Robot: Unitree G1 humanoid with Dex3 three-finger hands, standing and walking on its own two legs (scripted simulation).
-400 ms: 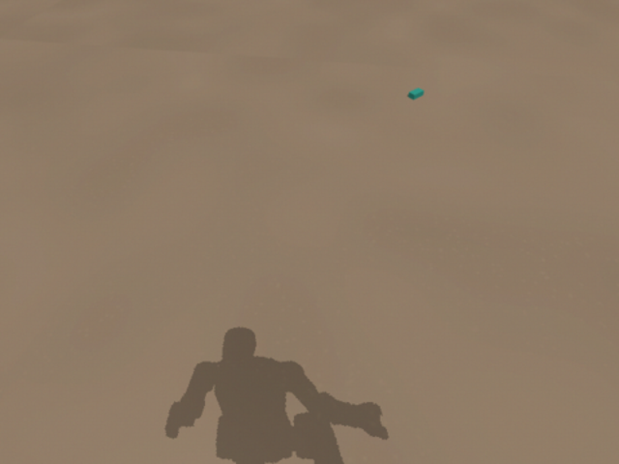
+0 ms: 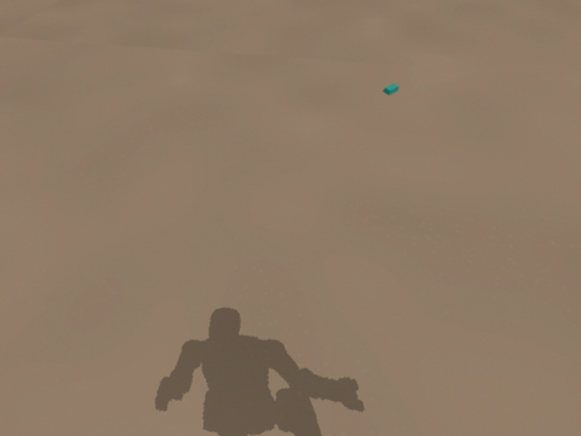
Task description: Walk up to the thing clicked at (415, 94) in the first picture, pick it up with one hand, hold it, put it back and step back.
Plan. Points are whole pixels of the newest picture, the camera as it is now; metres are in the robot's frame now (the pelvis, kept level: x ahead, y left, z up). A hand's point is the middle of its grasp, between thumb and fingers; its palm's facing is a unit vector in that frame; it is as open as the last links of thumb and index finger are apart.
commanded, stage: stand
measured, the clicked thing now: (391, 89) +2.27 -0.66 -0.77
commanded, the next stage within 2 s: walk up in 0.72 s
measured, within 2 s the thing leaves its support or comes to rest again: neither
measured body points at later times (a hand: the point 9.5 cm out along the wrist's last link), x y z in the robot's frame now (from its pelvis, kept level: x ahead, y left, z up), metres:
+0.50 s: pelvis +0.00 +0.00 +0.00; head +0.01 +0.00 +0.45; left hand +0.08 +0.30 -0.13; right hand +0.08 -0.30 -0.13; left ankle +0.00 +0.13 -0.75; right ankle -0.01 -0.11 -0.75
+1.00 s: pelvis -0.02 +0.05 -0.02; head +0.04 +0.06 +0.43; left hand +0.11 +0.35 -0.15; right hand +0.06 -0.29 -0.11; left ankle +0.01 +0.16 -0.75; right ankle -0.01 -0.11 -0.74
